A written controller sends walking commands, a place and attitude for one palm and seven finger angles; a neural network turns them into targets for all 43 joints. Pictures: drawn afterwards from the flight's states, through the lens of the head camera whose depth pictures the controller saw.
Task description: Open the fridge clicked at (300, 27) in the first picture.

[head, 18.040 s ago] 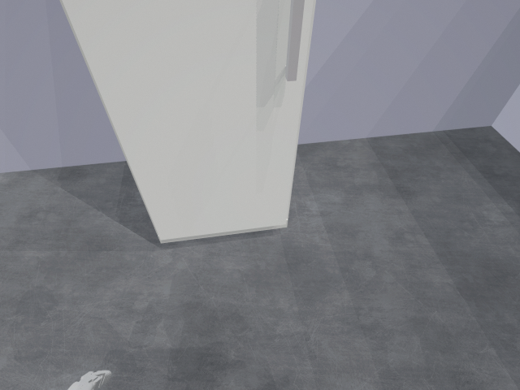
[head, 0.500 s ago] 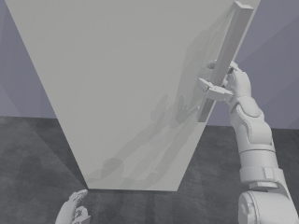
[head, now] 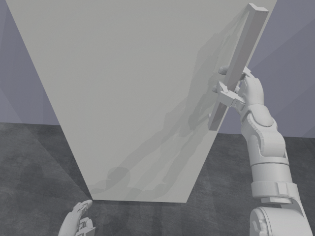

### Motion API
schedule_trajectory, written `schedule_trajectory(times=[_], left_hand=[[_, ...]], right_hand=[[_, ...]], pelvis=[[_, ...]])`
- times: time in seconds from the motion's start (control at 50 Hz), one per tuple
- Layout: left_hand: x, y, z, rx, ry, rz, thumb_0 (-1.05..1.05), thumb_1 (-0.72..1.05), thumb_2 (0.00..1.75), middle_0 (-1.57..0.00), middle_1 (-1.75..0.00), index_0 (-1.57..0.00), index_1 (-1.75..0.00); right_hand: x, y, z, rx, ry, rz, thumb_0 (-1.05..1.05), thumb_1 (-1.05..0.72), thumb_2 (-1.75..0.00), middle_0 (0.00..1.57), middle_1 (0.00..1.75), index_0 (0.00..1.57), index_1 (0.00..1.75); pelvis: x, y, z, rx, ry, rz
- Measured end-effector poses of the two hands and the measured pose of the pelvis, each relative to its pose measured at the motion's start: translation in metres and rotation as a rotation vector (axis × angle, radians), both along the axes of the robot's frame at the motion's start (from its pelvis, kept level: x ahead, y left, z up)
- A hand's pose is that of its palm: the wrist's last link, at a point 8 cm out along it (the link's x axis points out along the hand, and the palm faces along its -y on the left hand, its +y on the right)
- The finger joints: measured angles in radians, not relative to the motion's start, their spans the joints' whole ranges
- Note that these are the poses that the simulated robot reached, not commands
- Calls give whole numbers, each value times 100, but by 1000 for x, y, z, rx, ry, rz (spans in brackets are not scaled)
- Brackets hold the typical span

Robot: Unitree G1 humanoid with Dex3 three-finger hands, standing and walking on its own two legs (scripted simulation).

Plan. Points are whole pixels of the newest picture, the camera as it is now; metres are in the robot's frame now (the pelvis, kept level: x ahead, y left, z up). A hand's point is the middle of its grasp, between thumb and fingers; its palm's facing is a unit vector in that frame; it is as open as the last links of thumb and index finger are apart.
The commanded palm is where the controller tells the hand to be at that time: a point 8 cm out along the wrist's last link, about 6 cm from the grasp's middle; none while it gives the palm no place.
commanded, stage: grip the handle and tug to test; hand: right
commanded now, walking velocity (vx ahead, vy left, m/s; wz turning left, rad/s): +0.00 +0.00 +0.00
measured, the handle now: (227, 78) +0.46 -0.13 +0.22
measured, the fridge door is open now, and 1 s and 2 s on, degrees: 0 3 11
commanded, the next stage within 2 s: pull the door a little, standing still in 0.38 s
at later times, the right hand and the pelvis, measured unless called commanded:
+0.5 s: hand (223, 95) +0.40 -0.11 +0.21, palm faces -0.05 +1.00 -0.01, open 6.0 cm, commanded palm +0.36 -0.16 +0.21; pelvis +0.03 +0.00 +0.00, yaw +2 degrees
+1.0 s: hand (224, 104) +0.37 -0.11 +0.20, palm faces -0.05 +1.00 -0.06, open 6.4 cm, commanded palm +0.29 -0.16 +0.21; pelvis +0.07 +0.00 +0.00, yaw +4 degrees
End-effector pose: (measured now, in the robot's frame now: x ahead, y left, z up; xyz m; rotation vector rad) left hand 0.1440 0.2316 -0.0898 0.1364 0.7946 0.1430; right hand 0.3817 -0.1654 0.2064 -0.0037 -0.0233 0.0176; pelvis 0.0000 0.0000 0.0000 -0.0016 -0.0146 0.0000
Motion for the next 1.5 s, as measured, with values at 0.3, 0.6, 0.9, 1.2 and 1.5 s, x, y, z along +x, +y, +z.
schedule_trajectory(times=[0.3,0.6,0.9,1.2,1.5], left_hand=[[17,6,6,-9,-26,25,1,91,90,-20,-30,-20,-30],[56,4,11,-7,-51,-11,1,91,90,-20,-30,-20,-30],[81,-9,15,-69,-91,-20,1,90,90,-20,-30,-20,-30],[121,9,19,6,-90,-57,1,91,90,-20,-30,-20,-30],[96,20,8,-48,28,-120,1,91,90,-20,-30,-20,-30]], right_hand=[[-2,0,-1,3,-16,15,0,-71,-77,35,140,32,140],[-3,-1,-1,-2,-26,21,0,-71,-77,35,140,31,138],[-12,0,-3,-34,-51,22,-2,-72,-76,32,138,23,139],[-80,2,-3,-190,-220,13,-5,-58,-73,38,135,25,135],[-90,12,-3,-286,-236,-168,-10,-55,-81,45,140,23,137]], pelvis=[[14,2,0,1,10,18],[35,2,-2,4,32,9],[56,1,-1,-10,61,40],[88,10,-1,-27,90,53],[72,49,19,-72,49,-3]])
